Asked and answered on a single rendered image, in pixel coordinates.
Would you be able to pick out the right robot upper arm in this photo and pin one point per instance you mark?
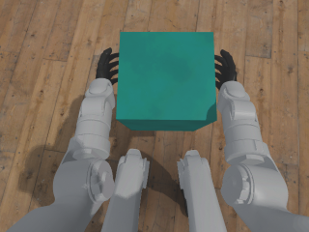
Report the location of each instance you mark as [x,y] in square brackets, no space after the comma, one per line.
[259,196]

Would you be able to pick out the carton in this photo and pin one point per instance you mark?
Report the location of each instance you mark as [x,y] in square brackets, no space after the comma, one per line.
[166,81]

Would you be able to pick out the robot right foot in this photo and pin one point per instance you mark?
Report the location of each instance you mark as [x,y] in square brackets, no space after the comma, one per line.
[185,203]

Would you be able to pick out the left robot upper arm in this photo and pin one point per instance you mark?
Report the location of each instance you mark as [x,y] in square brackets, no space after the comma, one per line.
[79,187]

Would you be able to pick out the robot right forearm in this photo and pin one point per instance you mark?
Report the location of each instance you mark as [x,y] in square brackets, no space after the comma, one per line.
[244,143]

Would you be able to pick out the left robot hand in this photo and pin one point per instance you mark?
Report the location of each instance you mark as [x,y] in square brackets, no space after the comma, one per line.
[104,67]

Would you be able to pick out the robot left forearm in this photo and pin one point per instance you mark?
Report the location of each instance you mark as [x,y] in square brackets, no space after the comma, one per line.
[91,138]

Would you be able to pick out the right robot thigh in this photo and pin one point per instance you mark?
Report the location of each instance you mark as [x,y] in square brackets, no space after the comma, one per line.
[204,213]

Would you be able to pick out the right robot hand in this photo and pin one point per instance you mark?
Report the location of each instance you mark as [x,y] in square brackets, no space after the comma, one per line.
[228,68]

